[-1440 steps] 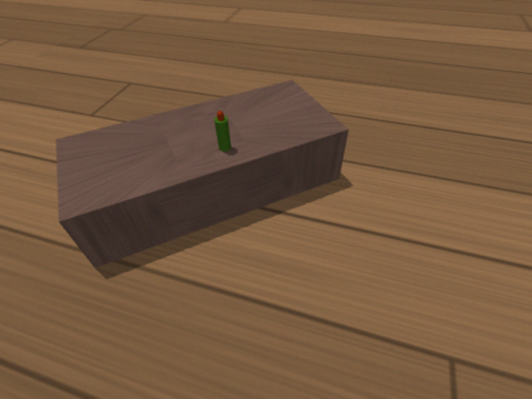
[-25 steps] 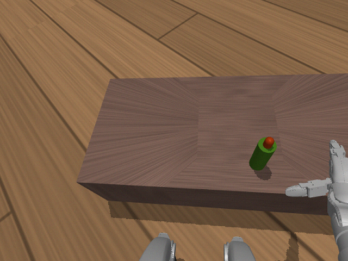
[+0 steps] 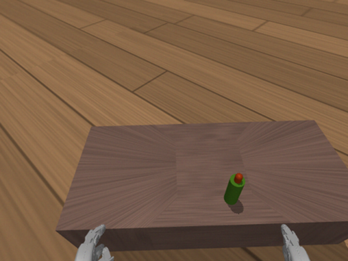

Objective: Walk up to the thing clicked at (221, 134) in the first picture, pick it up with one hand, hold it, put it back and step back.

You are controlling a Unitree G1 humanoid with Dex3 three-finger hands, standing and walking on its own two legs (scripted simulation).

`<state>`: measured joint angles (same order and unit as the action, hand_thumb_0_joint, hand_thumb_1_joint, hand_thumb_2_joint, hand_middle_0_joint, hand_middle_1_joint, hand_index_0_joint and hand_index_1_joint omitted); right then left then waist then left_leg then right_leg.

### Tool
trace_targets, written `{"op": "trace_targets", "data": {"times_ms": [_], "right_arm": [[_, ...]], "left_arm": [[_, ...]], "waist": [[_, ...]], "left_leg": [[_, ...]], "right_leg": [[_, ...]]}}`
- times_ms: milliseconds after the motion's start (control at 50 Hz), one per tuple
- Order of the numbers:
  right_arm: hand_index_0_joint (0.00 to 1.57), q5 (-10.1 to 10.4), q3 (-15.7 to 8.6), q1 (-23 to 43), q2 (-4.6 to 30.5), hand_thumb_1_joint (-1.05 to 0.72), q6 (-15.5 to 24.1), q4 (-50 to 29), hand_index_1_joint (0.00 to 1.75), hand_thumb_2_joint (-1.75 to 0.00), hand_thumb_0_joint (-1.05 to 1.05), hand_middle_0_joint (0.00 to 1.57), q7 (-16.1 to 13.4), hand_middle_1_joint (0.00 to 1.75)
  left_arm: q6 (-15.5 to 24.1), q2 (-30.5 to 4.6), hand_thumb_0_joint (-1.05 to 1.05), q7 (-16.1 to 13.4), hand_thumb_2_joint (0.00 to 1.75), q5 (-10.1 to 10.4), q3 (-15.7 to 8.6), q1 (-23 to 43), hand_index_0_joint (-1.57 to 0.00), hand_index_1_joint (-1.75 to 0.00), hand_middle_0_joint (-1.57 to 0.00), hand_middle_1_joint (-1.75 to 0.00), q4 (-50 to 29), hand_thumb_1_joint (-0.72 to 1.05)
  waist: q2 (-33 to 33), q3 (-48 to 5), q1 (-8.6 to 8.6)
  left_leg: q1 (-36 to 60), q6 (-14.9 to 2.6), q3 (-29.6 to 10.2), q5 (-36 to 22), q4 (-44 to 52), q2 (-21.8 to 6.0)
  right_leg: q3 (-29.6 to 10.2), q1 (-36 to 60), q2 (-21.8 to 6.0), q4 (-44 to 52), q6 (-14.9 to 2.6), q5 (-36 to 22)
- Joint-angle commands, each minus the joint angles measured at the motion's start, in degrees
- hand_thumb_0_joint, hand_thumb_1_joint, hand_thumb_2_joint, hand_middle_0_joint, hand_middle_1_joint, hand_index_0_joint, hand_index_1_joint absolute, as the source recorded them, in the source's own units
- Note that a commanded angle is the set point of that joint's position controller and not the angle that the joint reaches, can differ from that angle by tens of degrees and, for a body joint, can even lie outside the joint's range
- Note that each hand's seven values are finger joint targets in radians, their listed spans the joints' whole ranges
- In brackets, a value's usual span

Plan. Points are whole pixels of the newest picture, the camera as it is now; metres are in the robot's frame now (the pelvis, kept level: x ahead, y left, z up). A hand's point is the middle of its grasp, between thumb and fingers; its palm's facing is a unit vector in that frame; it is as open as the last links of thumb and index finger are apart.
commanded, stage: home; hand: right
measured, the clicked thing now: (234, 187) +0.48 -0.21 -0.30
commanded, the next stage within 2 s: stand in 1.88 s
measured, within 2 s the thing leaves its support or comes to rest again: neither
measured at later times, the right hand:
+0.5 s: hand out of the picture +0.16 -0.18 -0.06, palm faces +0.13 +0.95 -0.27, open 17.5 cm
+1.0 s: hand out of the picture +0.17 -0.19 -0.06, palm faces +0.13 +0.95 -0.28, open 17.6 cm
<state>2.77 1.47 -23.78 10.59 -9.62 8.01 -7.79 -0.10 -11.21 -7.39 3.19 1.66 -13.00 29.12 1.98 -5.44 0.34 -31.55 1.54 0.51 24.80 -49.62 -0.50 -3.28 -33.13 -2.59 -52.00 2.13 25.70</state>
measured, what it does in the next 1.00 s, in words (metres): stands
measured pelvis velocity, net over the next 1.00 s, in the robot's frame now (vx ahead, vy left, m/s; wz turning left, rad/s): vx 0.00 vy -0.01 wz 0.01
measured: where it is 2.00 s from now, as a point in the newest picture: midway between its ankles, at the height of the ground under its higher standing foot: outside the picture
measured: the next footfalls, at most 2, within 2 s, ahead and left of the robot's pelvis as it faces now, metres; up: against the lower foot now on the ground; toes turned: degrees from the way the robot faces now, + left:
none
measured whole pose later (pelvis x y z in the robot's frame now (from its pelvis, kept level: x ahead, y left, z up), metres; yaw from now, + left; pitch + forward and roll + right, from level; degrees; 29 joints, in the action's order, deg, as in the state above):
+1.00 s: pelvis +0.00 -0.01 -0.01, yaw +0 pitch +7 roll +2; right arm 0.7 0.2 -25.7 11.0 -14.2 0.7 -8.8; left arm 7.5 -11.3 -8.9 1.0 1.3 -15.0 29.5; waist 1.6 -5.3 0.8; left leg -33.1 2.3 0.0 25.6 -52.0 -0.6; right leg -2.9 -35.0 -2.4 -55.4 1.6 27.1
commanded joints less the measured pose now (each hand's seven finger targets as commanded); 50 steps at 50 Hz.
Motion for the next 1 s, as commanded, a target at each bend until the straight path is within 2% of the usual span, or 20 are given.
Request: {"op": "trace_targets", "data": {"times_ms": [0, 60, 100, 180, 240, 260, 360, 480, 580, 600, 640, 660, 720, 740, 780, 800, 820, 880, 940, 980], "right_arm": [[0.05, -0.9, -5.3, 6.6, 8.5, 0.56, 2.5, -15.4, 0.05, -0.05, 0.00, 0.05, -1.0, 0.05], [0.05, -1.4, -5.1, 6.8, 7.8, 0.58, 2.2, -15.7, 0.05, -0.04, 0.00, 0.05, -0.9, 0.05], [0.05, -1.6, -3.6, 5.6, 6.2, 0.56, 1.9, -16.2, 0.05, -0.05, 0.00, 0.05, -0.8, 0.05], [0.05, -1.8, -2.6, 0.8, 4.4, 0.58, 0.7, -14.3, 0.05, -0.03, 0.00, 0.05, -0.9, 0.05], [0.05, -2.1, -4.4, -1.0, 6.1, 0.58, 0.3, -13.7, 0.05, -0.04, 0.00, 0.05, -1.2, 0.05], [0.05, -2.0, -3.9, -1.3, 5.8, 0.56, 0.2, -13.8, 0.05, -0.05, 0.00, 0.05, -1.1, 0.05], [0.05, -2.0, -6.0, 0.0, 7.3, 0.57, 0.2, -15.0, 0.05, -0.04, 0.00, 0.05, -1.2, 0.05], [0.05, -2.1, -3.9, 0.3, 5.7, 0.57, -0.2, -16.7, 0.05, -0.04, 0.00, 0.05, -1.3, 0.05], [0.05, -2.4, -3.0, -0.2, 4.7, 0.59, -0.7, -15.7, 0.04, -0.03, 0.00, 0.05, -1.4, 0.04], [0.05, -2.4, -4.0, 0.2, 6.0, 0.59, -0.7, -16.8, 0.05, -0.03, 0.00, 0.05, -1.4, 0.05], [0.05, -2.4, -3.4, 0.0, 5.0, 0.58, -0.8, -16.0, 0.05, -0.03, 0.00, 0.05, -1.4, 0.05], [0.05, -2.4, -4.1, 0.5, 5.6, 0.59, -0.7, -16.6, 0.05, -0.03, 0.00, 0.05, -1.5, 0.05], [0.05, -2.5, -5.0, -0.7, 6.5, 0.59, -1.0, -17.2, 0.04, -0.03, 0.00, 0.05, -1.4, 0.04], [0.05, -2.3, -4.1, 0.4, 6.1, 0.60, -1.0, -17.2, 0.04, -0.02, 0.00, 0.05, -1.2, 0.04], [0.05, -2.4, -4.7, 1.3, 6.7, 0.60, -0.9, -18.9, 0.04, -0.02, 0.00, 0.05, -1.4, 0.04], [0.05, -2.4, -4.3, -0.4, 6.2, 0.59, -1.1, -17.4, 0.04, -0.03, 0.00, 0.05, -1.3, 0.04], [0.05, -2.3, -3.5, 0.7, 5.3, 0.59, -1.2, -17.5, 0.04, -0.03, 0.00, 0.05, -1.3, 0.04], [0.05, -2.6, -4.3, -0.3, 5.9, 0.58, -1.3, -18.6, 0.05, -0.03, 0.00, 0.05, -1.4, 0.05], [0.05, -2.7, -3.6, -0.5, 5.3, 0.58, -1.5, -18.1, 0.05, -0.04, 0.00, 0.05, -1.3, 0.05], [0.05, -2.4, -3.3, 0.5, 5.2, 0.58, -1.6, -18.1, 0.05, -0.03, 0.00, 0.05, -1.3, 0.05]], "left_arm": [[4.2, -6.8, 0.00, -2.1, 0.90, -1.1, -2.7, 2.8, -0.20, -0.30, -0.20, -0.30, -8.8, 0.90], [5.4, -7.2, 0.00, -2.6, 0.90, -1.5, -3.1, 2.5, -0.20, -0.30, -0.20, -0.30, -8.9, 0.90], [6.0, -6.6, 0.00, -2.8, 0.90, -1.8, -2.7, 2.0, -0.20, -0.30, -0.20, -0.30, -7.9, 0.90], [7.3, -6.7, 0.00, -2.5, 0.90, -2.1, -2.6, 3.0, -0.20, -0.30, -0.20, -0.30, -8.8, 0.90], [7.6, -6.6, 0.00, -2.4, 0.90, -2.1, -2.6, 3.0, -0.20, -0.30, -0.20, -0.30, -8.9, 0.90], [7.6, -6.7, 0.00, -2.3, 0.90, -2.1, -2.5, 3.0, -0.20, -0.30, -0.20, -0.30, -9.1, 0.90], [8.0, -7.1, 0.00, -2.5, 0.90, -2.1, -2.9, 3.1, -0.20, -0.30, -0.20, -0.30, -9.6, 0.90], [8.9, -7.4, 0.00, -2.7, 0.90, -2.2, -3.4, 2.0, -0.20, -0.30, -0.20, -0.30, -9.6, 0.90], [9.5, -7.4, 0.00, -2.5, 0.90, -2.3, -3.5, 2.0, -0.20, -0.30, -0.20, -0.30, -8.9, 0.90], [9.5, -7.3, 0.00, -2.4, 0.90, -2.4, -3.3, 1.8, -0.20, -0.30, -0.20, -0.30, -8.7, 0.90], [9.8, -7.6, 0.00, -2.3, 0.90, -2.3, -3.4, 2.3, -0.20, -0.30, -0.20, -0.30, -8.8, 0.90], [9.9, -7.7, 0.00, -2.3, 0.90, -2.4, -3.6, 2.2, -0.20, -0.30, -0.20, -0.30, -8.6, 0.90], [10.1, -7.5, 0.00, -2.4, 0.90, -2.5, -3.6, 2.0, -0.20, -0.30, -0.20, -0.30, -8.4, 0.90], [10.0, -7.5, 0.00, -2.4, 0.90, -2.4, -3.2, 2.6, -0.20, -0.30, -0.20, -0.30, -8.8, 0.90], [10.3, -7.6, 0.00, -2.6, 0.90, -2.5, -3.5, 2.0, -0.20, -0.30, -0.20, -0.30, -8.4, 0.90], [10.3, -7.2, 0.00, -2.6, 0.90, -2.5, -3.1, 2.4, -0.20, -0.30, -0.20, -0.30, -8.4, 0.90], [10.4, -7.5, 0.00, -2.7, 0.90, -2.6, -3.3, 2.0, -0.20, -0.30, -0.20, -0.30, -8.6, 0.90], [10.5, -7.5, 0.00, -2.5, 0.90, -2.6, -3.6, 1.6, -0.20, -0.30, -0.20, -0.30, -8.2, 0.90], [10.5, -7.5, 0.00, -2.5, 0.90, -2.6, -3.6, 1.5, -0.20, -0.30, -0.20, -0.30, -8.5, 0.90], [10.3, -7.4, 0.00, -2.4, 0.90, -2.6, -3.3, 1.7, -0.20, -0.30, -0.20, -0.30, -8.5, 0.90]], "waist": [[-1.4, -3.8, 2.25], [-0.5, -4.2, 2.37], [-0.7, -5.0, 2.03], [-1.5, -4.2, 0.92], [-3.0, -4.9, 0.16], [-2.6, -4.2, -0.07], [-2.9, -4.9, 0.04], [-1.1, -6.2, 0.38], [-1.1, -4.4, 0.59], [-0.1, -3.8, 0.08], [-0.8, -3.4, 0.50], [-0.3, -3.6, 0.33], [-0.1, -5.0, 0.01], [-0.5, -3.3, 0.64], [-0.1, -5.5, 0.67], [0.5, -4.2, 0.34], [-0.3, -4.1, 1.43], [1.1, -6.3, 0.33], [0.0, -6.9, 0.56], [0.8, -5.0, 0.84]], "left_leg": [[1.9, -0.85, 1.6, -8.3, 9.4, 0.9], [1.1, -1.02, 1.4, -6.3, 9.3, 0.8], [1.7, -1.02, 1.3, -7.1, 9.1, 0.6], [2.0, -1.03, 2.2, -7.5, 8.7, 0.7], [2.4, -0.89, 2.4, -8.4, 8.6, 0.8], [2.3, -0.91, 2.4, -8.4, 8.5, 0.8], [2.4, -0.80, 1.9, -7.9, 8.4, 0.7], [2.4, -1.16, 2.5, -9.3, 6.8, 1.3], [1.3, -1.27, 2.9, -7.0, 6.8, 1.7], [1.3, -1.29, 2.9, -6.4, 7.0, 1.6], [0.6, -1.28, 3.2, -5.6, 6.6, 1.8], [0.8, -1.32, 3.1, -5.0, 6.7, 1.8], [1.6, -1.30, 3.1, -6.4, 6.4, 1.8], [0.9, -1.22, 2.9, -5.1, 6.9, 1.8], [1.3, -1.20, 2.9, -6.3, 6.5, 1.7], [1.3, -1.25, 2.7, -6.1, 6.7, 1.6], [0.5, -1.18, 3.0, -5.9, 6.7, 1.9], [1.6, -1.41, 3.4, -8.3, 5.3, 1.9], [2.1, -1.32, 3.4, -10.8, 4.7, 1.9], [1.3, -1.29, 3.4, -9.5, 5.1, 1.9]], "right_leg": [[4.4, 3.4, 2.2, 7.2, -2.89, -7.6], [4.3, 3.9, 2.4, 7.5, -2.72, -5.9], [4.1, 4.4, 2.5, 7.0, -2.69, -6.6], [4.1, 3.5, 2.6, 7.1, -2.55, -7.6], [4.2, 2.9, 2.7, 6.7, -2.57, -8.8], [4.2, 2.4, 2.7, 6.5, -2.51, -8.8], [4.3, 1.9, 2.7, 6.0, -2.70, -7.9], [3.7, 2.9, 2.1, 6.4, -2.27, -9.3], [3.4, 2.1, 1.7, 7.2, -2.01, -7.4], [3.4, 1.6, 1.8, 7.3, -1.91, -6.9], [2.7, 1.5, 1.4, 7.9, -1.90, -6.0], [2.9, 1.3, 1.6, 7.9, -1.86, -5.5], [3.1, 2.0, 1.6, 7.4, -1.91, -7.3], [3.2, 1.4, 1.7, 7.4, -1.99, -5.6], [3.5, 2.3, 1.8, 7.1, -2.02, -6.8], [3.6, 1.9, 1.9, 6.9, -1.94, -6.5], [3.4, 1.8, 1.7, 7.1, -2.13, -6.3], [2.7, 2.9, 1.4, 7.1, -1.57, -9.5], [2.7, 3.3, 1.3, 6.5, -1.50, -12.3], [2.6, 2.3, 1.3, 6.9, -1.46, -10.8]]}}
